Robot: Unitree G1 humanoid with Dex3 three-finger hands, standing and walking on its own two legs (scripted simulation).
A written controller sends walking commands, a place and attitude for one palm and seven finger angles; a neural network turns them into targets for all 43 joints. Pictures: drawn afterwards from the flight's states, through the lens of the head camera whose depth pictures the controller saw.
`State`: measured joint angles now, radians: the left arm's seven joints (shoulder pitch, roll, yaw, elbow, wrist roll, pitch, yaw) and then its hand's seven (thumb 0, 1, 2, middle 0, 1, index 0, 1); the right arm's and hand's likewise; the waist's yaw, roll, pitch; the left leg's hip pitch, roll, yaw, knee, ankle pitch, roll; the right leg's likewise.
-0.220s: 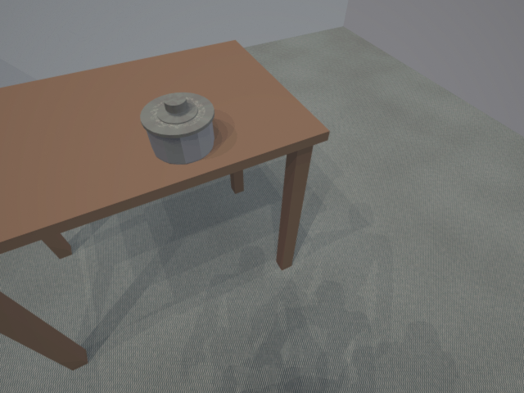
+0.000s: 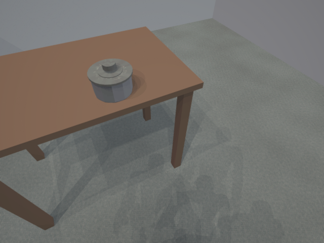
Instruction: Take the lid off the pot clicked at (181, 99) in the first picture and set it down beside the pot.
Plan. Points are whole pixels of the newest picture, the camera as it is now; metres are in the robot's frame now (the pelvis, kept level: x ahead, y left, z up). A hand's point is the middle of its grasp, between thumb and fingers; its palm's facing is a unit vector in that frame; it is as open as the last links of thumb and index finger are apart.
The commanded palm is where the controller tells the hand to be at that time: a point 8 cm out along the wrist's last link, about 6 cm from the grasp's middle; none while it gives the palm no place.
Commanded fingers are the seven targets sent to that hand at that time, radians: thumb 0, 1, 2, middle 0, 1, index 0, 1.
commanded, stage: look at it before walking up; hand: left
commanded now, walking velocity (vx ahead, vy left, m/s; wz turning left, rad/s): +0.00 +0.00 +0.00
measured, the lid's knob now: (108, 65) +0.65 +0.23 +0.08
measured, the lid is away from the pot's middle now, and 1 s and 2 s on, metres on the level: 0.00 0.00 0.00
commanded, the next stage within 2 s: turn to face it in 0.42 s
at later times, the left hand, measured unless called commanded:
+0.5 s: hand out of the picture +0.00 +0.17 -0.17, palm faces +0.03 -0.98 -0.21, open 7.4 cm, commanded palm none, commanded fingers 0.00 0.90 0.90 -0.20 -0.30 -0.20 -0.30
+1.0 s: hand out of the picture +0.02 +0.23 -0.18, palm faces +0.24 -0.94 -0.26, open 7.4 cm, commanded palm none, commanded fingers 0.00 0.90 0.90 -0.20 -0.30 -0.20 -0.30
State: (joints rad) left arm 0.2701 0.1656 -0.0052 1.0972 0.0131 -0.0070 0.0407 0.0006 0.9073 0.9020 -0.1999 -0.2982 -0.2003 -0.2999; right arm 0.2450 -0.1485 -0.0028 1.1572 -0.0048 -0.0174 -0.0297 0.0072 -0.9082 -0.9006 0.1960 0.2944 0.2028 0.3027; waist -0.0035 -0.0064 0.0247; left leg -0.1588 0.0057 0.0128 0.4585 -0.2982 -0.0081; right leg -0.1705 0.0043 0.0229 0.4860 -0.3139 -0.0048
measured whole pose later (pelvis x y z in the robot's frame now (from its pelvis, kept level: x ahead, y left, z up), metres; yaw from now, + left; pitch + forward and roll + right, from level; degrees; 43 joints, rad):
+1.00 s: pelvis -0.02 +0.01 -0.01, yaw +14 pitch +0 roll +1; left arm 0.16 0.24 0.07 0.95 0.02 0.06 0.03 0.00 0.91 0.90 -0.20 -0.30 -0.20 -0.30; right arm 0.25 -0.20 -0.05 0.98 -0.02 0.01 -0.02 0.01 -0.91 -0.90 0.20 0.29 0.20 0.30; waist -0.03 -0.03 0.08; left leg -0.30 -0.05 -0.01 0.57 -0.28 0.04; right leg -0.43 -0.05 -0.01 1.08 -0.47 0.03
